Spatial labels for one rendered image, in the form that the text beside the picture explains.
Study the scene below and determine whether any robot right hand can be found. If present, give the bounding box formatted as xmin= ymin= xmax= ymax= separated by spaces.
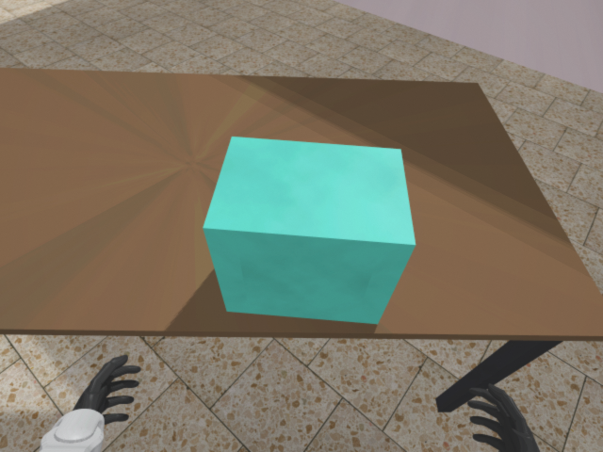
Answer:
xmin=467 ymin=383 xmax=540 ymax=452

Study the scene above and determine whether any left robot forearm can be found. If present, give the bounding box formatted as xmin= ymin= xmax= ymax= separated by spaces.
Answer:
xmin=39 ymin=409 xmax=105 ymax=452

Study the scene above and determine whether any robot left hand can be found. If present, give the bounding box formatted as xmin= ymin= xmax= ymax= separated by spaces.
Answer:
xmin=73 ymin=355 xmax=141 ymax=425

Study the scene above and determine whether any carton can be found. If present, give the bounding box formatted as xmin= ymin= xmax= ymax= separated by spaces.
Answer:
xmin=203 ymin=137 xmax=416 ymax=324

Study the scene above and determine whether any table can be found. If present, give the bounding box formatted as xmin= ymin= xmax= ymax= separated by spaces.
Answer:
xmin=0 ymin=68 xmax=603 ymax=412

